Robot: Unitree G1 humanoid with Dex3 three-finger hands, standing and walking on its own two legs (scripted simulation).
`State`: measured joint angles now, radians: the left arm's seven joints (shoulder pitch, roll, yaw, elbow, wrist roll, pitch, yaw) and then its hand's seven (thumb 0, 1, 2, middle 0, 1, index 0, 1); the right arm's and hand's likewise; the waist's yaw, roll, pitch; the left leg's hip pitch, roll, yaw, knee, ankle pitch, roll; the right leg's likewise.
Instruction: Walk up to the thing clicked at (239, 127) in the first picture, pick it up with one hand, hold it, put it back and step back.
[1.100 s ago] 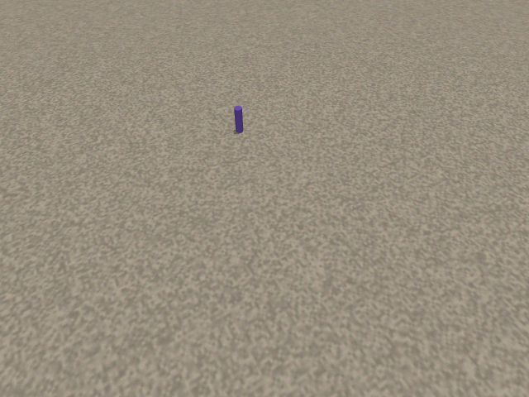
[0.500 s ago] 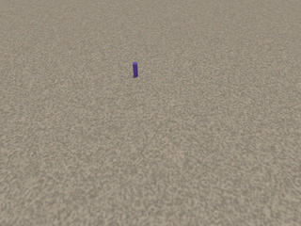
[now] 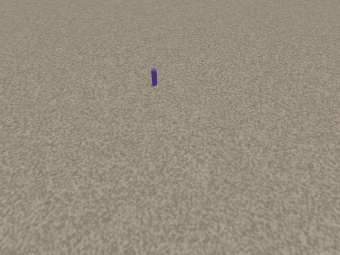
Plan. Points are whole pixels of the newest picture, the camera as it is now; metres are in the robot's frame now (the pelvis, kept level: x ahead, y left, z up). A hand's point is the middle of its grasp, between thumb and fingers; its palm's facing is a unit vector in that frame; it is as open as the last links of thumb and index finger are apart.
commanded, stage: stand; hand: left
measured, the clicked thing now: (154, 77) +1.62 +0.15 -0.70
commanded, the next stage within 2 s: walk up in 0.02 s
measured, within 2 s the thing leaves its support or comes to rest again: neither
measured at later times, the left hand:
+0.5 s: hand (87, 243) +0.17 +0.22 -0.13, palm faces +0.01 -0.91 -0.42, open 7.4 cm
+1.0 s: hand (111, 154) +0.45 +0.22 -0.15, palm faces -0.10 -0.94 -0.34, open 7.4 cm
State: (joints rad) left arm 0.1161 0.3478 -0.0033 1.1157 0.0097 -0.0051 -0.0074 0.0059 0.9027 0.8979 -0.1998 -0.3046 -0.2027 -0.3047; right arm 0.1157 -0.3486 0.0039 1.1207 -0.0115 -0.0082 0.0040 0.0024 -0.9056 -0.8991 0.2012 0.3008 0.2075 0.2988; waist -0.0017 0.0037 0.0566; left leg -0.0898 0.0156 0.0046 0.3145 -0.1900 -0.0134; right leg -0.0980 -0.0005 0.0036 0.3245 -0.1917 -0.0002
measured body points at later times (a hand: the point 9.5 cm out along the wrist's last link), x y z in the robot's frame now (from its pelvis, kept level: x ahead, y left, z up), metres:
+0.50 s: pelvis +0.13 -0.06 -0.01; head +0.12 -0.09 +0.44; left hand +0.17 +0.27 -0.10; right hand +0.19 -0.39 -0.13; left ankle +0.18 +0.08 -0.69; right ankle +0.09 -0.15 -0.75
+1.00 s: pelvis +0.37 -0.05 -0.01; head +0.39 -0.05 +0.44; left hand +0.45 +0.26 -0.12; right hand +0.45 -0.37 -0.11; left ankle +0.38 +0.07 -0.75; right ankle +0.47 -0.21 -0.71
